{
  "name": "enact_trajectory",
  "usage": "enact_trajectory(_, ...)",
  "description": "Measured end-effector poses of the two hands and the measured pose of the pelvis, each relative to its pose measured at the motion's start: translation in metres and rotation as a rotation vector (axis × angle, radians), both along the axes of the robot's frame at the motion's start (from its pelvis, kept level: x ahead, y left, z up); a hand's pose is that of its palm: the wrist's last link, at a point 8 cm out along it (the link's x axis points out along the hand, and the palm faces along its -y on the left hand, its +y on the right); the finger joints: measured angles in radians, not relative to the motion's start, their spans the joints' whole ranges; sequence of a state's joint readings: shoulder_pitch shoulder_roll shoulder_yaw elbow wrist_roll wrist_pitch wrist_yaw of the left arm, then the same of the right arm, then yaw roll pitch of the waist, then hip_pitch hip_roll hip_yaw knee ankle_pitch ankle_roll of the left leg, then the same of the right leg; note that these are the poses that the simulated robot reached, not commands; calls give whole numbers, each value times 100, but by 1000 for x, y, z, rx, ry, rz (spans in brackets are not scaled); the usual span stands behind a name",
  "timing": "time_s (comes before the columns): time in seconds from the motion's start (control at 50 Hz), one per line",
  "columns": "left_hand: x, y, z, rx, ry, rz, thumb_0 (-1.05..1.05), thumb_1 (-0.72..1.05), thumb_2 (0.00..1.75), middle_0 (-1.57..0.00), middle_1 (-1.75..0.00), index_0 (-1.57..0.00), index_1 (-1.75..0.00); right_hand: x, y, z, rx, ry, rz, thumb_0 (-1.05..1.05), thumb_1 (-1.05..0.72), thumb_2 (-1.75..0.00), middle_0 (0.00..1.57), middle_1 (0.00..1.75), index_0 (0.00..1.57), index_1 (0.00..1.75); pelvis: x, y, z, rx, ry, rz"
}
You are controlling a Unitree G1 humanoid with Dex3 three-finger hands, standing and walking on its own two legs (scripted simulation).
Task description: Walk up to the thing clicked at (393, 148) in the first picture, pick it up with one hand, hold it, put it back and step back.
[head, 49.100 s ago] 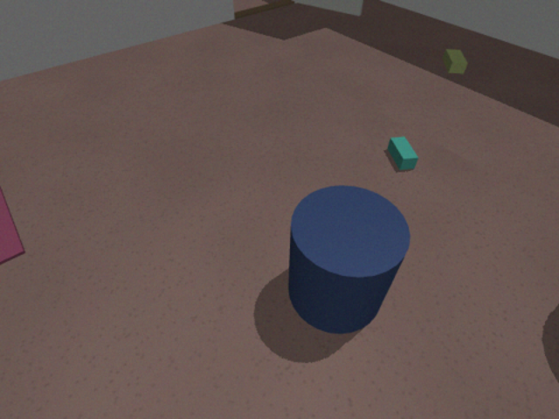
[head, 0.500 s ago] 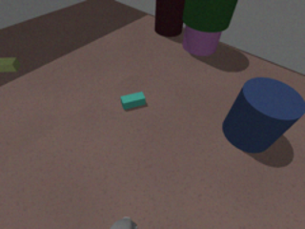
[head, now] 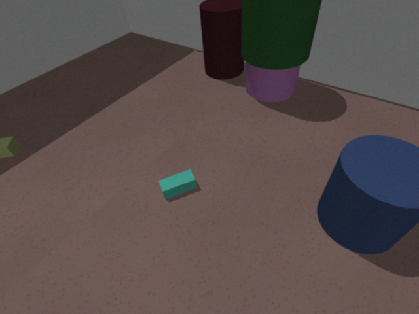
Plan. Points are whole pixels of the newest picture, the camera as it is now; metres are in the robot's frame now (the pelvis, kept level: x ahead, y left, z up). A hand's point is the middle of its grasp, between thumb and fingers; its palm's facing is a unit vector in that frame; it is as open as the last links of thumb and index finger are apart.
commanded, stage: walk up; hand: left
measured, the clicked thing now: (178, 184) +0.94 +0.29 -0.71
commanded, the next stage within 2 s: none
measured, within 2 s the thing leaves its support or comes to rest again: neither
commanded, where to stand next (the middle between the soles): +0.56 +0.06 m, yaw +0 degrees
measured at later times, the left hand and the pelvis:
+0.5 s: hand (85, 278) +0.24 +0.33 -0.14, palm faces -0.04 -0.94 -0.33, open 7.4 cm; pelvis +0.20 +0.06 +0.02, yaw +1 degrees
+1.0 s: hand (117, 200) +0.43 +0.30 -0.10, palm faces -0.03 -0.92 -0.40, open 7.4 cm; pelvis +0.35 +0.03 +0.02, yaw -1 degrees
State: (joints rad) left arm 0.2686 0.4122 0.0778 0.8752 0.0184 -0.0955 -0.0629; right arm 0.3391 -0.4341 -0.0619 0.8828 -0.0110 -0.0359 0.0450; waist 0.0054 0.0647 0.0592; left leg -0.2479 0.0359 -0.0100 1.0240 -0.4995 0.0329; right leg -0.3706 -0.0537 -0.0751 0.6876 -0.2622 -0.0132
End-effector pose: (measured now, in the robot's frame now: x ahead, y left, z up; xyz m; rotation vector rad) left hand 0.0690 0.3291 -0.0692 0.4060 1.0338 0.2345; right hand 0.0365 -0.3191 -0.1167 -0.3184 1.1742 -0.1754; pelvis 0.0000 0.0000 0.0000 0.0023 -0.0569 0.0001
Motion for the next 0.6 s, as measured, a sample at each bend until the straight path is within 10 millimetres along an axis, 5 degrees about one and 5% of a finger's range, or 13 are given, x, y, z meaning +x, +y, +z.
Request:
enact_trajectory(0.14,2,-9,8,-32,104,58,1,90,90,-20,-30,-20,-30,89,11,21,27,-56,60,1,-91,-90,20,30,20,30,50,4,20,-6,8,0)
enact_trajectory(0.28,34,15,-13,-68,157,83,1,90,90,-20,-30,-20,-30,163,28,37,-15,-49,111,1,-91,-90,20,30,20,30,107,22,16,-38,23,23)
enact_trajectory(0.42,108,45,-43,-97,180,58,1,90,90,-20,-30,-20,-30,227,54,48,-82,-139,81,1,-90,-90,20,30,20,30,168,55,4,-29,14,18)
enact_trajectory(0.6,221,51,-23,-113,87,-13,1,90,90,-20,-30,-20,-30,240,67,61,-78,-82,18,1,-90,-90,20,30,20,30,228,62,22,-9,1,3)
